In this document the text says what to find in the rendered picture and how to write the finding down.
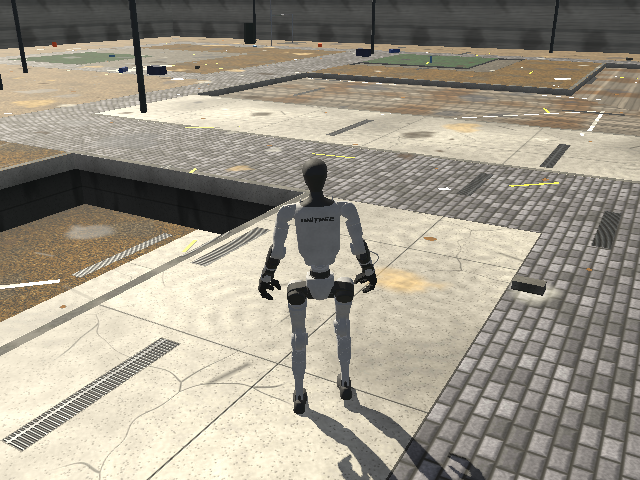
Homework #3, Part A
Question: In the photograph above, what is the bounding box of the humanoid robot torso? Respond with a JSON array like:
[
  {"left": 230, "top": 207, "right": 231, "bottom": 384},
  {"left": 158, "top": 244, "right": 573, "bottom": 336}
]
[{"left": 294, "top": 196, "right": 341, "bottom": 300}]

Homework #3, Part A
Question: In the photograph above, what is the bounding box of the robot right forearm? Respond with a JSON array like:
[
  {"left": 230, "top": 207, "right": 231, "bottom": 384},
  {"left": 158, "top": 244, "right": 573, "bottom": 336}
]
[{"left": 356, "top": 239, "right": 375, "bottom": 276}]

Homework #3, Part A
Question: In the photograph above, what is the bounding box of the left robot hand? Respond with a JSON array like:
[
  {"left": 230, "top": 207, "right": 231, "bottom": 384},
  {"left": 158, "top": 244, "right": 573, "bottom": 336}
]
[{"left": 258, "top": 277, "right": 281, "bottom": 300}]

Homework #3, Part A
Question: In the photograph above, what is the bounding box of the robot left forearm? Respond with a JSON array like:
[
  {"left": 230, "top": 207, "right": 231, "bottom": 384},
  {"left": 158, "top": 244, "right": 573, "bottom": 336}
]
[{"left": 261, "top": 244, "right": 280, "bottom": 283}]

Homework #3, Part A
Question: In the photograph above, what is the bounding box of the robot left foot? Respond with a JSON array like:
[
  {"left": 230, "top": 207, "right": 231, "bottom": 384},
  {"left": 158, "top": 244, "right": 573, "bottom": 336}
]
[{"left": 293, "top": 388, "right": 307, "bottom": 414}]

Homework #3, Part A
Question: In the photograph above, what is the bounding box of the right robot upper arm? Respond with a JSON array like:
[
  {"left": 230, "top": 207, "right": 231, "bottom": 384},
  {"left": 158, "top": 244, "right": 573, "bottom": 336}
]
[{"left": 337, "top": 201, "right": 366, "bottom": 255}]

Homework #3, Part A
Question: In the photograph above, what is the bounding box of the left robot upper arm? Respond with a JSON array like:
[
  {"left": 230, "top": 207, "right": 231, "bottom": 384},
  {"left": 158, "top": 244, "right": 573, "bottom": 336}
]
[{"left": 270, "top": 203, "right": 296, "bottom": 260}]

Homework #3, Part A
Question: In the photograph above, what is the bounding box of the right robot hand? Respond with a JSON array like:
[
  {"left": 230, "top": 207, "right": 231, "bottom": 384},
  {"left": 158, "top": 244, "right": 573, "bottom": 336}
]
[{"left": 354, "top": 271, "right": 377, "bottom": 293}]

